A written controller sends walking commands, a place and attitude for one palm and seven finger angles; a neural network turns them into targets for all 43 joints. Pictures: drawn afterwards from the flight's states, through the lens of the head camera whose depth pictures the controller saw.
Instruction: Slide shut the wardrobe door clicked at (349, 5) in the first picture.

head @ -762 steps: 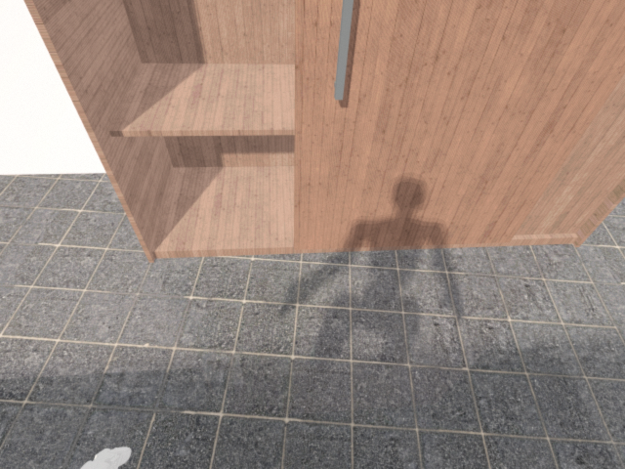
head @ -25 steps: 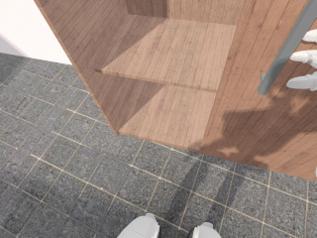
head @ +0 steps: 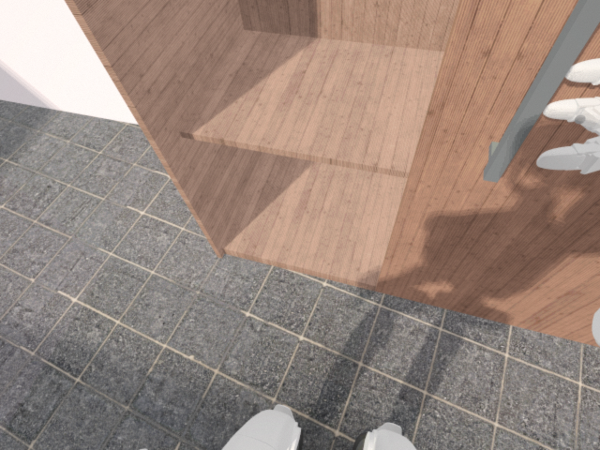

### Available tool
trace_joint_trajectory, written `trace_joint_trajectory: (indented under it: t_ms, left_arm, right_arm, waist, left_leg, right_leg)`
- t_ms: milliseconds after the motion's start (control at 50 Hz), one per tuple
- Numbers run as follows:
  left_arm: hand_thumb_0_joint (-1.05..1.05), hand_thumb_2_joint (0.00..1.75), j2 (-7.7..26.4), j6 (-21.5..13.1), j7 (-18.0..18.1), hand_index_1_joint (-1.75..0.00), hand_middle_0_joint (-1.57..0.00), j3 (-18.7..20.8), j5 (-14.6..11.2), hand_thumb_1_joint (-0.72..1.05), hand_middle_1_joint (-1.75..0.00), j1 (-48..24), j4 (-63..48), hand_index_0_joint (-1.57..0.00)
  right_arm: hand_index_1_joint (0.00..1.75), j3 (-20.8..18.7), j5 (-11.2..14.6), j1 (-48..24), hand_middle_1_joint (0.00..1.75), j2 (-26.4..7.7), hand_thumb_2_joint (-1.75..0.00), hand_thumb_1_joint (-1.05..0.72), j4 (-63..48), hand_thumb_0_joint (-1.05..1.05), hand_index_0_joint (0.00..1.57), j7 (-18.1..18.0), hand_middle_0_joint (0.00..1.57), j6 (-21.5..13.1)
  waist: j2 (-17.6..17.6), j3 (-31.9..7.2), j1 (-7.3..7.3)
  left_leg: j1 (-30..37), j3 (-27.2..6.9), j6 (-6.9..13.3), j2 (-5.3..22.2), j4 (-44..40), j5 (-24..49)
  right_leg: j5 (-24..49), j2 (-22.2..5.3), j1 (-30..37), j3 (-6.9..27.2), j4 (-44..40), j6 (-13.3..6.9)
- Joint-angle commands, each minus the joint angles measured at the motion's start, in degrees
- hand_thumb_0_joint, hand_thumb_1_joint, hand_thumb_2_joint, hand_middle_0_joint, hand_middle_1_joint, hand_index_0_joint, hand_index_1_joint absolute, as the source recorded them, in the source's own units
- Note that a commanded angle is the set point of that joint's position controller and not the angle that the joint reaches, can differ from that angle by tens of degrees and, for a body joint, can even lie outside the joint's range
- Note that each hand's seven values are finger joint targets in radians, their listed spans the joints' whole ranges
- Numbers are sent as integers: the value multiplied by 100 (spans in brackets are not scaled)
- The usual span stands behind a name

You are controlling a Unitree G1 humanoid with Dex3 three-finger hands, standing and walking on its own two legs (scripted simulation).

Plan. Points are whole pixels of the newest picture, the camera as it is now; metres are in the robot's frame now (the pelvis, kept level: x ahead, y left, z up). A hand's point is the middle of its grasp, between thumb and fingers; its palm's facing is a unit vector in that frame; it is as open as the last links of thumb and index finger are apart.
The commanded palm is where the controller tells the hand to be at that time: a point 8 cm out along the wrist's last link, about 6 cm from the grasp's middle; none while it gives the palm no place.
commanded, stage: move the hooked fingers beside the handle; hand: right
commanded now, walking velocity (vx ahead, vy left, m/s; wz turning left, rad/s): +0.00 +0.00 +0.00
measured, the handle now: (531, 93) +0.56 -0.15 +0.15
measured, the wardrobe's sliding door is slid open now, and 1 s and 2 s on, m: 0.56 0.56 0.56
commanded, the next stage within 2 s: feel for the door with the fingertips in 1.44 s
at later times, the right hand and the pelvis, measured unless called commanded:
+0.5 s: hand (577, 119) +0.53 -0.19 +0.15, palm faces -0.03 +1.00 +0.00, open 12.5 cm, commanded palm +0.52 -0.29 +0.16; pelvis +0.00 +0.00 +0.00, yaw +0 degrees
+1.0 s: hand (583, 118) +0.53 -0.20 +0.15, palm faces +0.01 +1.00 -0.01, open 12.8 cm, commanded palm +0.51 -0.28 +0.17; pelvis +0.02 +0.01 +0.02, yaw +0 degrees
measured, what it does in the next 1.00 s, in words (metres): stands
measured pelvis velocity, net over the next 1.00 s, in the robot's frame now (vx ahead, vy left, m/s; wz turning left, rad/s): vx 0.02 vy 0.01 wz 0.00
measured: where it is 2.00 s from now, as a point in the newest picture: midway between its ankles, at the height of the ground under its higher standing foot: outside the picture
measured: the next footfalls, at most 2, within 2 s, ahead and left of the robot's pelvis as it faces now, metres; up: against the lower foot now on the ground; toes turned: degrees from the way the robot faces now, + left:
none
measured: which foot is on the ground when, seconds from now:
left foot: down 0.00-1.00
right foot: down 0.00-1.00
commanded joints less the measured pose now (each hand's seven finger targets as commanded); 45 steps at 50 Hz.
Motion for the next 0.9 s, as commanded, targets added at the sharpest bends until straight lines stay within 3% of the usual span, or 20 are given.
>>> trace_joint_trajectory:
  t_ms: [0,40,80,120,140,240,260,320,380,440,520,560,600,640,660,760,780,800,860,880]
  left_arm:
    - [0,90,1091,-135,108,-30,-20,408,15,90,-30,790,-313,-20]
    - [0,90,1086,-134,120,-30,-20,393,5,90,-30,775,-335,-20]
    - [0,90,1085,-123,121,-30,-20,405,11,90,-30,813,-329,-20]
    - [0,90,1093,-117,125,-30,-20,394,2,90,-30,779,-311,-20]
    - [0,90,1076,-121,136,-30,-20,383,-3,90,-30,773,-337,-20]
    - [0,90,1069,-110,128,-30,-20,407,3,90,-30,775,-373,-20]
    - [0,90,1082,-104,122,-30,-20,421,9,90,-30,784,-381,-20]
    - [0,90,1081,-93,99,-30,-20,431,9,90,-30,773,-366,-20]
    - [0,90,1075,-100,90,-30,-20,449,17,90,-30,769,-345,-20]
    - [0,90,1082,-114,80,-30,-20,461,29,90,-30,766,-370,-20]
    - [0,90,1057,-88,79,-30,-20,463,3,90,-30,749,-321,-20]
    - [0,90,1051,-76,91,-30,-20,473,-12,90,-30,705,-368,-20]
    - [0,90,1026,-74,79,-30,-20,475,-11,90,-30,719,-339,-20]
    - [0,90,1018,-65,78,-30,-20,482,-9,90,-30,709,-368,-20]
    - [0,90,1032,-52,86,-30,-20,493,-15,90,-30,703,-364,-20]
    - [0,90,1004,-22,86,-30,-20,503,-30,90,-30,651,-374,-20]
    - [0,90,985,-15,83,-30,-20,491,-38,90,-30,634,-386,-20]
    - [0,90,996,-19,80,-30,-20,508,-29,90,-30,629,-375,-20]
    - [0,90,982,-5,73,-30,-20,510,-37,90,-30,605,-384,-20]
    - [0,90,985,-4,65,-30,-20,520,-29,90,-30,604,-364,-20]
  right_arm:
    - [120,-519,339,-3067,120,-2882,-30,50,-1467,0,30,-707,30,-311]
    - [120,-549,363,-3018,120,-2917,-30,50,-1431,0,30,-701,30,-319]
    - [120,-572,312,-3029,120,-3001,-30,50,-1501,0,30,-695,30,-341]
    - [120,-502,349,-3002,120,-2929,-30,50,-1406,0,30,-678,30,-300]
    - [120,-535,381,-3016,120,-2956,-30,50,-1461,0,30,-660,30,-330]
    - [120,-661,399,-3030,120,-3050,-30,50,-1670,0,30,-663,30,-384]
    - [120,-738,370,-3036,120,-3159,-30,50,-1781,0,30,-684,30,-414]
    - [120,-683,371,-2920,120,-2988,-30,50,-1661,0,30,-716,30,-379]
    - [120,-661,351,-3050,120,-2916,-30,50,-1751,0,30,-746,30,-420]
    - [120,-857,375,-2959,120,-3117,-30,50,-1930,0,30,-757,30,-497]
    - [120,-767,374,-2923,120,-3021,-30,50,-1884,0,30,-708,30,-484]
    - [120,-873,392,-2843,120,-3162,-30,50,-2057,0,30,-697,30,-535]
    - [120,-771,387,-2844,120,-2964,-30,50,-2058,0,30,-672,30,-533]
    - [120,-843,452,-2720,120,-2949,-30,50,-2117,0,30,-658,30,-551]
    - [120,-943,450,-2658,120,-3096,-30,50,-2148,0,30,-659,30,-549]
    - [120,-988,476,-2577,120,-3097,-30,50,-2303,0,30,-629,30,-557]
    - [120,-872,485,-2470,120,-2925,-30,50,-2222,0,30,-616,30,-526]
    - [120,-930,500,-2598,120,-2993,-30,50,-2408,0,30,-623,30,-550]
    - [120,-908,529,-2500,120,-2884,-30,50,-2505,0,30,-599,30,-590]
    - [120,-870,540,-2493,120,-2777,-30,50,-2468,0,30,-600,30,-580]
  waist:
    - [-210,-2073,-71]
    - [-126,-2031,-105]
    - [-345,-2224,-139]
    - [-138,-1989,-85]
    - [-140,-2063,-136]
    - [-343,-2259,-195]
    - [-520,-2392,-251]
    - [-349,-2187,-198]
    - [-443,-2245,-162]
    - [-346,-2502,-281]
    - [-271,-2266,-239]
    - [-508,-2479,-328]
    - [-507,-2394,-278]
    - [-360,-2477,-330]
    - [-361,-2529,-374]
    - [-549,-2545,-422]
    - [-472,-2450,-392]
    - [-430,-2527,-375]
    - [-601,-2559,-414]
    - [-575,-2519,-363]
  left_leg:
    - [635,-308,-46,78,-909,-549]
    - [779,-356,-24,71,-922,-519]
    - [794,-332,-14,80,-889,-432]
    - [743,-351,-40,80,-936,-572]
    - [864,-364,-20,77,-914,-479]
    - [870,-313,6,61,-872,-324]
    - [850,-290,10,67,-852,-287]
    - [755,-255,1,50,-898,-322]
    - [732,-254,-6,49,-923,-323]
    - [1026,-304,17,41,-922,-114]
    - [1102,-324,0,46,-999,-92]
    - [1257,-375,13,57,-998,81]
    - [1165,-302,18,41,-1000,131]
    - [1330,-322,26,20,-1007,326]
    - [1438,-343,14,40,-1016,418]
    - [1586,-349,28,43,-1036,696]
    - [1589,-338,20,43,-1062,703]
    - [1638,-358,0,48,-1075,739]
    - [1614,-303,35,30,-1051,968]
    - [1545,-286,24,24,-1080,929]
  right_leg:
    - [-642,12,1357,482,-843,17]
    - [-582,31,1227,436,-797,-6]
    - [-468,31,1352,439,-804,22]
    - [-648,17,1198,431,-815,12]
    - [-532,32,1206,424,-786,0]
    - [-337,31,1451,468,-809,23]
    - [-276,25,1592,477,-832,51]
    - [-335,15,1616,508,-900,51]
    - [-362,20,1747,515,-930,53]
    - [-85,51,1815,486,-871,22]
    - [-118,36,1710,445,-932,34]
    - [70,58,1823,384,-901,32]
    - [123,53,1954,432,-957,50]
    - [307,72,2014,415,-935,21]
    - [356,74,1985,388,-941,30]
    - [569,100,2145,352,-971,34]
    - [542,108,2110,339,-998,32]
    - [551,105,2137,326,-991,19]
    - [808,119,2428,362,-1021,30]
    - [780,118,2484,365,-1035,30]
